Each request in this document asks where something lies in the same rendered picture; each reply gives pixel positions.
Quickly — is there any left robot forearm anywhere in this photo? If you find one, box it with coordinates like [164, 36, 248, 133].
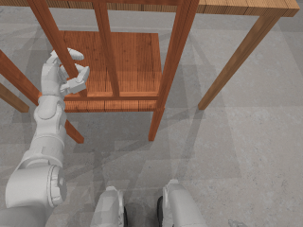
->
[5, 95, 67, 208]

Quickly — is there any robot thigh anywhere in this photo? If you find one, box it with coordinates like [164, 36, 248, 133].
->
[162, 183, 207, 227]
[90, 189, 124, 227]

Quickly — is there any robot left upper arm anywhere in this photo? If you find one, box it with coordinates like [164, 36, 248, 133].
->
[0, 165, 67, 227]

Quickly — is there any left robot hand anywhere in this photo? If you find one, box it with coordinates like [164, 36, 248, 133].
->
[41, 47, 90, 100]

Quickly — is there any robot right thigh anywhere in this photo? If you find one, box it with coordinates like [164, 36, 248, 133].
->
[162, 183, 207, 227]

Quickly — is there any robot left thigh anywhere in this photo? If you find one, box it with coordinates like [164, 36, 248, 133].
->
[90, 189, 124, 227]

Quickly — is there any chair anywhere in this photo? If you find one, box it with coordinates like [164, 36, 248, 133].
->
[0, 0, 200, 144]

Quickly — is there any table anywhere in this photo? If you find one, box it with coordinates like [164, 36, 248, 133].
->
[0, 0, 300, 113]

